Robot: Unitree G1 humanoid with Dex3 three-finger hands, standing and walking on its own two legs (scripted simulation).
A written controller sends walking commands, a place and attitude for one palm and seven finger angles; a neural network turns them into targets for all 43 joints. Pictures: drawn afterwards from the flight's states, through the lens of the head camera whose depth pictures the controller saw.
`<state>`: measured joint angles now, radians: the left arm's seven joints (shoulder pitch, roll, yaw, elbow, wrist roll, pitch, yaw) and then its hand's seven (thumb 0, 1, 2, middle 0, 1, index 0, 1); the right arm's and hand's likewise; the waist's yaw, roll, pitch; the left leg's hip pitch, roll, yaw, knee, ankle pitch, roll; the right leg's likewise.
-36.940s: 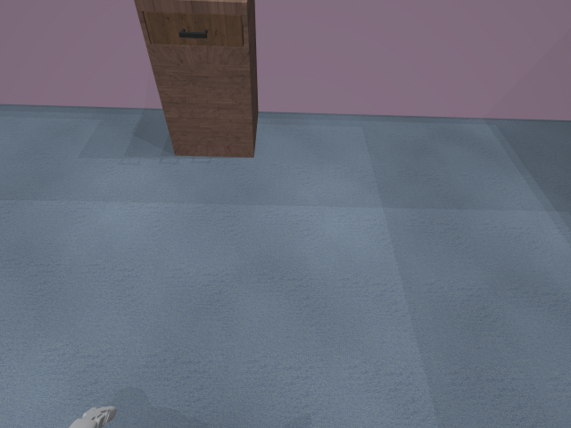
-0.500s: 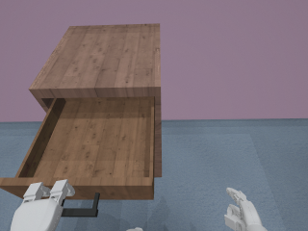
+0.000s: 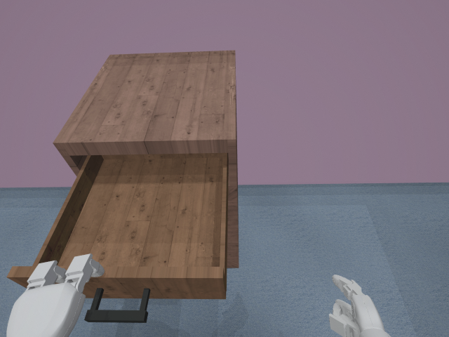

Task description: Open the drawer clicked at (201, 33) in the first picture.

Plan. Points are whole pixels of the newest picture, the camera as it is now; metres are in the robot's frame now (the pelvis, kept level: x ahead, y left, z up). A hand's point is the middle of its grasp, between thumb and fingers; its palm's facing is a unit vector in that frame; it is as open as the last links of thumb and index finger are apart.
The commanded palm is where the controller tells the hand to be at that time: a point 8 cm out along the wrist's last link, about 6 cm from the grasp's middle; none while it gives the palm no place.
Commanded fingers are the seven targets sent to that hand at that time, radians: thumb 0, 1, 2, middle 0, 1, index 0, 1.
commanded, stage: lift the hand off the handle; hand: left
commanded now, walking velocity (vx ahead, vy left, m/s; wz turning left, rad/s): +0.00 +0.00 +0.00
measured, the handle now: (119, 305) +0.18 +0.23 -0.06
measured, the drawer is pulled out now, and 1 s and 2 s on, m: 0.30 0.30 0.30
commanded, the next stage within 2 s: draw the hand back to the body in 0.80 s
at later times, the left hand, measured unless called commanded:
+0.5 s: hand (67, 306) +0.15 +0.25 +0.06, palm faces +0.03 -0.12 -0.99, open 13.9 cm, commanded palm +0.11 +0.25 +0.12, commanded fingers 0.00 -0.50 0.30 -0.30 -1.20 -0.30 -1.20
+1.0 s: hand (54, 307) +0.14 +0.26 +0.08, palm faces +0.03 -0.10 -0.99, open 13.9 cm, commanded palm +0.11 +0.25 +0.14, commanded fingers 0.00 -0.50 0.30 -0.30 -1.20 -0.30 -1.20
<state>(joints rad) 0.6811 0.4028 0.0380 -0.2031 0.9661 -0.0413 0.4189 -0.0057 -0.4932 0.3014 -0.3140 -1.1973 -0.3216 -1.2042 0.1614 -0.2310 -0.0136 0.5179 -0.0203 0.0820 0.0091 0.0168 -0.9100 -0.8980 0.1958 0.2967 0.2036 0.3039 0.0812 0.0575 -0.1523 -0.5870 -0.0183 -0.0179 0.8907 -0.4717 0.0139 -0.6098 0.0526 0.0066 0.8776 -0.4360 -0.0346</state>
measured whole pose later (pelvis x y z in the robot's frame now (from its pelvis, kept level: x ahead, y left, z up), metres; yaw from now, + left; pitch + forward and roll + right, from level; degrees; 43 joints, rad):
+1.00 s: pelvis +0.01 +0.01 +0.02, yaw +0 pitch +5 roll -1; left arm 0.75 0.44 0.04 -0.42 0.93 0.00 0.30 -0.01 -0.49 0.30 -0.32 -1.20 -0.32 -1.20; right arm 0.19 -0.24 0.01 0.47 0.00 0.08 0.03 0.02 -0.91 -0.90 0.20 0.30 0.20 0.30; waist 0.12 0.08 -0.12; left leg -0.42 -0.01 -0.01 0.76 -0.43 0.02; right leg -0.44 0.06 0.02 0.72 -0.38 -0.02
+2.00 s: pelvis +0.02 +0.01 +0.05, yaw +2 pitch -1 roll -1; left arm 0.59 0.32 0.25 -0.50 -0.05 -0.10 0.11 -0.01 0.07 0.55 -0.26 -0.83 -0.27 -0.83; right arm 0.19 -0.19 0.03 0.61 0.01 -0.13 -0.06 0.02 -0.91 -0.90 0.20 0.30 0.21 0.30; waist 0.05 0.06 0.00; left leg -0.13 -0.04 -0.06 0.44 -0.29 0.03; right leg -0.12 0.02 -0.02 0.41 -0.26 -0.01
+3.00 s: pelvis +0.00 +0.01 +0.05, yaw +3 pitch +4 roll -1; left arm 0.69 0.41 0.36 -0.63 -0.05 -0.16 0.11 0.01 0.88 0.90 -0.21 -0.30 -0.21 -0.30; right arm 0.13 -0.22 -0.04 0.56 0.03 0.01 -0.07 0.02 -0.91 -0.90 0.20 0.30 0.20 0.30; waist -0.01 0.01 0.04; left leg -0.28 -0.04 -0.07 0.47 -0.24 0.03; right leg -0.26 0.02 -0.03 0.41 -0.21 -0.01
